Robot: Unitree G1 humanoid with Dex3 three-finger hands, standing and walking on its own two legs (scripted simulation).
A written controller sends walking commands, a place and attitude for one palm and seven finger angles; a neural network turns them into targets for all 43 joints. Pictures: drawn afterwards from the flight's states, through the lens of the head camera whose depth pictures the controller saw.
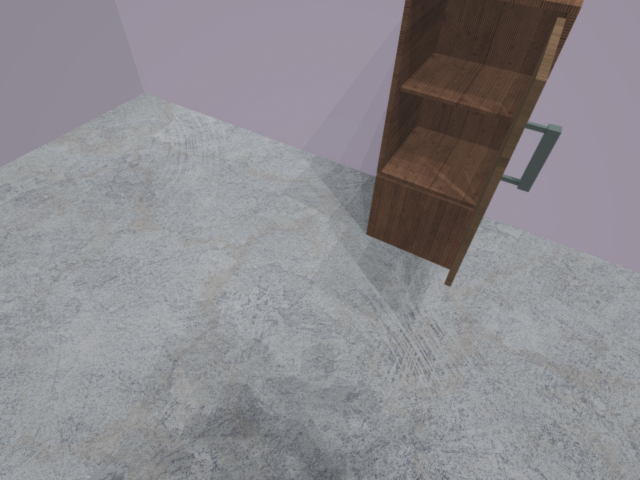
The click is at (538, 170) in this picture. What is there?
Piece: cupboard door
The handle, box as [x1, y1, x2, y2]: [501, 121, 561, 191]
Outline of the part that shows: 560,126 549,123 547,126 544,126 528,121 525,127 541,131 544,134 521,178 517,179 503,174 501,180 516,184 518,186 517,188 528,191 561,131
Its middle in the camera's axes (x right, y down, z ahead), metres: +0.43 -0.17 +0.79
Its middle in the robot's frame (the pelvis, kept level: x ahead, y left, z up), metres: +0.73 -0.38 +0.02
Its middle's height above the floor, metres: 0.79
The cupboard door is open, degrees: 91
